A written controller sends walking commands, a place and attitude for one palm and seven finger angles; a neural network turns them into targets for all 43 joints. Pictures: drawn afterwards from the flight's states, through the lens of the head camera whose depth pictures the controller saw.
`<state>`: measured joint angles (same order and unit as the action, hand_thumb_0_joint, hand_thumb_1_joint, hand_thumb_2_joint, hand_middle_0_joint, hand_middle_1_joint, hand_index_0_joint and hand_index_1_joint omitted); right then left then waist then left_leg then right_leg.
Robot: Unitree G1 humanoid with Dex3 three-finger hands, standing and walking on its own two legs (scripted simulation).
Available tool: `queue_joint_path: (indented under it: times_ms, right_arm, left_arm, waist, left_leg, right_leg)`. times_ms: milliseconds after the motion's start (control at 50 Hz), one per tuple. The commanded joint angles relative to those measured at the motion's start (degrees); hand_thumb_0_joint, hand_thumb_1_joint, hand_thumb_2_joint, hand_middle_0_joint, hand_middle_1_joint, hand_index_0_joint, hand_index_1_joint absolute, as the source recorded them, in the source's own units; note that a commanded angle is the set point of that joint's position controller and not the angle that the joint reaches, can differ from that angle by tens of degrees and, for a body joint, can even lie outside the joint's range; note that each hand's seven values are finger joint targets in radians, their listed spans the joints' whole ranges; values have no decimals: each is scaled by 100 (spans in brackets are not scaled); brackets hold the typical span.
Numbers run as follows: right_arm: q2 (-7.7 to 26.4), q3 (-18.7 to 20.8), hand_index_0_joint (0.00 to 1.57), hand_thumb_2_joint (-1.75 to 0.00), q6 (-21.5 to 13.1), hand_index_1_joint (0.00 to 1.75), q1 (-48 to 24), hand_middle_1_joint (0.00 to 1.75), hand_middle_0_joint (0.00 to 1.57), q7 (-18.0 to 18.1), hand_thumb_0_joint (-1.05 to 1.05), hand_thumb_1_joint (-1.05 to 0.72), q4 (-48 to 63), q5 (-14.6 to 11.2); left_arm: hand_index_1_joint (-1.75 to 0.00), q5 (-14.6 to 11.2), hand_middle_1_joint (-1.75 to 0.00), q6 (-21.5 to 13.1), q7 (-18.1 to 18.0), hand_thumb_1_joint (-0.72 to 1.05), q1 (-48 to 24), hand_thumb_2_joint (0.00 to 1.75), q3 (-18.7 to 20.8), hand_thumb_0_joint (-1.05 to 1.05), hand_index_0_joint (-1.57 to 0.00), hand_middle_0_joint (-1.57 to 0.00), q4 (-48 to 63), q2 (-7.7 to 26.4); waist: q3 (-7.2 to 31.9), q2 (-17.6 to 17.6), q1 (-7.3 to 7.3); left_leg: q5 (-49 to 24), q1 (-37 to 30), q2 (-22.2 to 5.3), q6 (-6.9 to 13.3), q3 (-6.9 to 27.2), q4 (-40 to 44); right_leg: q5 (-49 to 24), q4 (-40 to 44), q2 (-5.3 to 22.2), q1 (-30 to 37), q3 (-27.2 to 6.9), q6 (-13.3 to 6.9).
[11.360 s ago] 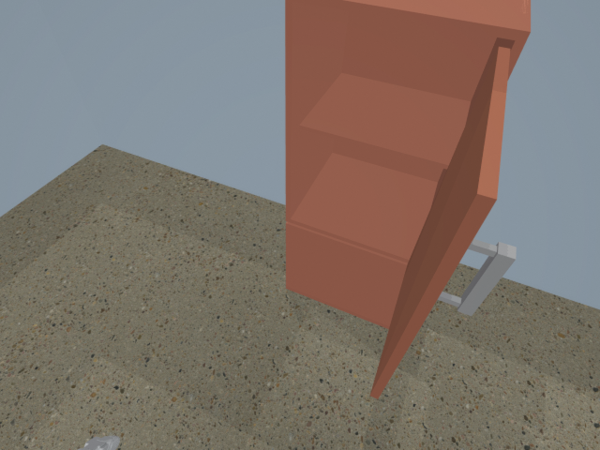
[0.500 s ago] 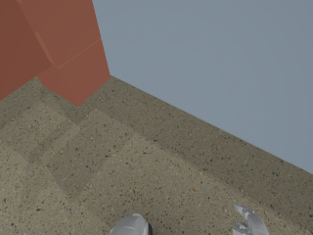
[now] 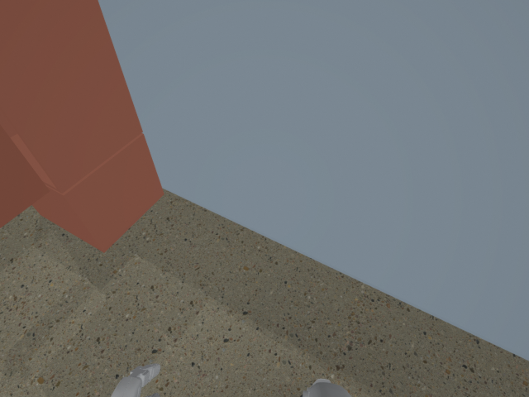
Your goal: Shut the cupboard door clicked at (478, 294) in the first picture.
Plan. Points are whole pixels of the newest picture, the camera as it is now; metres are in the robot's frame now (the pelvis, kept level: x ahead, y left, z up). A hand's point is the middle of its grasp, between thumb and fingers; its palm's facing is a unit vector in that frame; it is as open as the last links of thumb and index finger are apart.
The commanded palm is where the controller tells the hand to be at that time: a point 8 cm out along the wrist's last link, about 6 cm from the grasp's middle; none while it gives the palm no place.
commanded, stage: walk to a spot facing it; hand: left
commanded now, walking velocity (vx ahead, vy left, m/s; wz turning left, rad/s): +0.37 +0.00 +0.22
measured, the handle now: out of the picture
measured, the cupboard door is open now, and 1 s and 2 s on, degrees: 90 90 90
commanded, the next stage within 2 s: turn to face it in 0.46 s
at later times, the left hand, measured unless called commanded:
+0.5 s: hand out of the picture +0.10 +0.15 -0.17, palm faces +0.33 -0.92 -0.19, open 7.3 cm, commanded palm none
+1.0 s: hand (128, 299) +0.33 +0.27 -0.14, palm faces +0.49 -0.83 -0.25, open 7.4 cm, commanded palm none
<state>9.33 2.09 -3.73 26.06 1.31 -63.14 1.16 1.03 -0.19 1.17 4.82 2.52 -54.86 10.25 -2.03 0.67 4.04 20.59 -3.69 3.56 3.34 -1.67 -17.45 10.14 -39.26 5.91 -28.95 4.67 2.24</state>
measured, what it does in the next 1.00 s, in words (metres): walks ahead, turning left: right foot, then left foot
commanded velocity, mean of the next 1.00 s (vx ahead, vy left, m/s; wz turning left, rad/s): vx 0.15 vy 0.00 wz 0.55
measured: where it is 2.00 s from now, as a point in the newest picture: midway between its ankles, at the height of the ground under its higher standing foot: (256, 377)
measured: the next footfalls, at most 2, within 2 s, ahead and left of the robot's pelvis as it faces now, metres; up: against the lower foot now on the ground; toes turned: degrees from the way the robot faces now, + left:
right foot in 0.06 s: +0.17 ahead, -0.13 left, +0.00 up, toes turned -6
left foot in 0.58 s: +0.33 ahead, +0.15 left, +0.00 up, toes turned +24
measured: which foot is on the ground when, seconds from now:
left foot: down 0.00-0.08, up 0.10-0.56, down 0.58-1.00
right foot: up 0.00-0.04, down 0.06-0.56, up 0.58-1.00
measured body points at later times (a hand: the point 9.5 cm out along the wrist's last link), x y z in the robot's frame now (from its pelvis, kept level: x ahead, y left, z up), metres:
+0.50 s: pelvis +0.19 -0.01 +0.00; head +0.21 +0.01 +0.45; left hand +0.08 +0.20 -0.16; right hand +0.36 -0.22 -0.13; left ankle +0.29 +0.14 -0.70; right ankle +0.13 -0.13 -0.73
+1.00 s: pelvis +0.31 +0.03 +0.00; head +0.33 +0.04 +0.45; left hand +0.30 +0.31 -0.13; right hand +0.47 -0.17 -0.14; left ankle +0.29 +0.13 -0.73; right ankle +0.41 -0.09 -0.70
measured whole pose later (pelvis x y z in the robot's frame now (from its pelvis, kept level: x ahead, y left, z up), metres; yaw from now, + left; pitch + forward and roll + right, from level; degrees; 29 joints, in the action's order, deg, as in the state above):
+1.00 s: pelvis +0.31 +0.03 +0.00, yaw +29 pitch +0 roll -1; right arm 11.4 3.6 1.6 13.1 -0.2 -54.6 1.3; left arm 0.5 2.0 -1.2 6.9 3.9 -50.4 12.5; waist -2.4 -0.5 2.1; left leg 11.7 17.1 3.3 2.4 3.6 -29.0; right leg 21.7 -46.8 4.0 -24.7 1.1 5.9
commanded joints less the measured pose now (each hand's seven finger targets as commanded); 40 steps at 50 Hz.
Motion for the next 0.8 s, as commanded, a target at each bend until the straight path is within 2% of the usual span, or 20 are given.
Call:
queue_joint_path:
  times_ms: [0, 20, 40, 60, 100, 120, 160, 200, 280, 400, 460, 500, 520, 540, 560, 580, 620, 640, 680, 780]
  right_arm:
    - [869, 155, 20, -90, -94, 30, 263, 30, 20, 60, 0, -90, 104, -26]
    - [814, 158, 20, -90, -119, 30, 171, 30, 20, 24, 0, -90, 165, -79]
    - [529, 123, 20, -90, -163, 30, 307, 30, 20, -23, 0, -90, 289, -129]
    - [582, 128, 20, -90, -150, 30, 224, 30, 20, -11, 0, -90, 376, -122]
    - [465, 187, 20, -90, -80, 30, -370, 30, 20, -71, 0, -90, 371, -66]
    - [337, 189, 20, -90, -4, 30, -476, 30, 20, -91, 0, -90, 362, -41]
    - [59, 142, 20, -90, 184, 30, -193, 30, 20, -130, 0, -90, 255, 15]
    - [11, 162, 20, -90, 304, 30, -118, 30, 20, -171, 0, -90, 248, 35]
    - [59, 197, 20, -90, 368, 30, -756, 30, 20, -295, 0, -90, 562, 36]
    - [118, 104, 20, -90, 278, 30, -2109, 30, 20, -443, 0, -90, 1104, 20]
    - [279, 125, 20, -90, 256, 30, -2161, 30, 20, -440, 0, -90, 1211, 31]
    - [511, 188, 20, -90, 230, 30, -1646, 30, 20, -379, 0, -90, 1160, 57]
    - [808, 284, 20, -90, 211, 30, -920, 30, 20, -346, 0, -90, 1004, 89]
    - [1507, 439, 20, -90, 169, 30, -168, 30, 20, -259, 0, -90, 872, 129]
    - [2040, 513, 20, -90, 141, 30, 160, 30, 20, -174, 0, -90, 790, 11]
    - [1950, 469, 20, -90, 194, 30, -22, 30, 20, -128, 0, -90, 758, -85]
    - [1529, 373, 20, -90, 147, 30, -964, 30, 20, -69, 0, -90, 1090, -46]
    - [1309, 291, 20, -90, 144, 30, -1400, 30, 20, -70, 0, -90, 1185, -38]
    - [1144, 232, 20, -90, 150, 30, -1719, 30, 20, -74, 0, -90, 1252, -28]
    - [1209, 303, 20, -90, 270, 30, -1676, 30, 20, -110, 0, -90, 1289, -19]
  left_arm:
    - [-30, 23, -30, -357, -32, 90, 644, 90, 124, 0, -20, -20, 184, 475]
    - [-30, 47, -30, -421, -79, 90, 1527, 90, 220, 0, -20, -20, -99, 792]
    - [-30, 106, -30, -464, -152, 90, 2463, 90, 394, 0, -20, -20, -345, 1409]
    - [-30, 0, -30, -431, -146, 90, 2763, 90, 426, 0, -20, -20, -480, 1655]
    - [-30, -11, -30, -423, -174, 90, 1732, 90, 307, 0, -20, -20, -291, 1107]
    - [-30, -21, -30, -406, -197, 90, 1357, 90, 232, 0, -20, -20, -247, 828]
    - [-30, 19, -30, -446, -207, 90, 1146, 90, 107, 0, -20, -20, -239, 440]
    - [-30, 40, -30, -463, -219, 90, 1242, 90, 78, 0, -20, -20, -308, 341]
    - [-30, 35, -30, -523, -236, 90, 1362, 90, 122, 0, -20, -20, -356, 437]
    - [-30, 37, -30, -495, -254, 90, 1965, 90, 146, 0, -20, -20, -534, 713]
    - [-30, 59, -30, -444, -262, 90, 2017, 90, 204, 0, -20, -20, -513, 874]
    - [-30, 45, -30, -417, -246, 90, 1982, 90, 242, 0, -20, -20, -464, 1065]
    - [-30, 12, -30, -401, -232, 90, 1926, 90, 254, 0, -20, -20, -434, 1062]
    - [-30, -65, -30, -377, -163, 90, 2011, 90, 250, 0, -20, -20, -234, 830]
    - [-30, -104, -30, -371, -130, 90, 1654, 90, 138, 0, -20, -20, 111, 660]
    - [-30, -90, -30, -312, -178, 90, 1293, 90, 178, 0, -20, -20, 219, 838]
    - [-30, -60, -30, -234, -205, 90, 1122, 90, 206, 0, -20, -20, 168, 595]
    - [-30, -11, -30, -151, -195, 90, 1338, 90, 214, 0, -20, -20, 26, 547]
    - [-30, 7, -30, -6, -188, 90, 1647, 90, 227, 0, -20, -20, -50, 476]
    - [-30, 15, -30, 138, -220, 90, 1291, 90, 287, 0, -20, -20, 228, 602]
  waist:
    - [225, -383, -615]
    - [716, -81, -978]
    - [1432, 1145, -1249]
    - [1648, 1136, -1171]
    - [403, 380, -964]
    - [-39, 110, -684]
    - [-292, 432, -381]
    - [-353, 682, -261]
    - [-527, 607, -255]
    - [-645, 553, -646]
    - [-461, 574, -585]
    - [-24, 485, -289]
    - [506, 5, 89]
    - [1334, -1414, 360]
    - [1680, -2092, 448]
    - [1589, -1053, 337]
    - [702, -352, -50]
    - [398, -572, -286]
    - [176, -773, -519]
    - [218, -772, -495]
  left_leg:
    - [-5217, 351, -1410, 381, 687, -1347]
    - [-4569, 1452, -1207, 187, 586, -2412]
    - [-1698, 3000, -385, -95, -13, -4223]
    - [1093, 3595, -144, -120, 179, -5611]
    - [307, 3917, -790, -57, 414, -6057]
    - [-59, 3862, -976, -75, 478, -5907]
    - [-462, 3590, -1036, -200, 365, -5600]
    - [-701, 3609, -1056, -301, 213, -5325]
    - [-1238, 3899, -1223, -454, -16, -4483]
    - [-1254, 3819, -1067, -358, -457, -2712]
    - [-755, 3413, -907, -194, -595, -2305]
    - [-537, 2407, -505, -64, -836, -1964]
    - [-958, 1094, -423, 26, -657, -1391]
    - [-2240, -380, -1734, 506, 1135, -1024]
    - [-4502, -1140, -2909, 1168, 2931, -626]
    - [-4687, -899, -2995, 1293, 2549, -610]
    - [-3601, 689, -2545, 928, 1978, -365]
    - [-3281, 1382, -2190, 685, 1429, -224]
    - [-3113, 2111, -1732, 506, 971, -39]
    - [-1464, 2212, -1551, 619, 1352, 253]
  right_leg:
    - [-199, 1119, -466, 1621, 351, -262]
    - [-576, 1095, -27, 3275, -182, -460]
    - [-1214, 1332, 1677, 4808, -2010, -1018]
    - [-1645, 1887, 2471, 4776, -3079, -1468]
    - [-102, 2353, 2041, 3108, -2332, -1243]
    - [25, 2497, 1865, 2391, -1702, -1011]
    - [-21, 2741, 1476, 1590, -714, -727]
    - [80, 2919, 1325, 1327, -209, -657]
    - [-112, 3100, 1282, 1383, 352, -709]
    - [-1437, 2653, 1398, 2300, 749, -668]
    - [-2409, 2028, 1604, 2734, 850, -641]
    - [-3642, 785, 1603, 2749, 1093, -537]
    - [-3280, -578, 1409, 2203, 1275, -335]
    - [-576, -2394, 519, 833, 1367, 75]
    - [2576, -3725, -99, -621, 548, 244]
    - [2337, -3998, 129, -749, -106, 127]
    - [1746, -3924, 333, -661, -173, 214]
    - [1375, -3584, 460, -339, -303, 241]
    - [962, -3246, 336, 148, -257, 301]
    - [728, -2427, 197, 60, -318, 404]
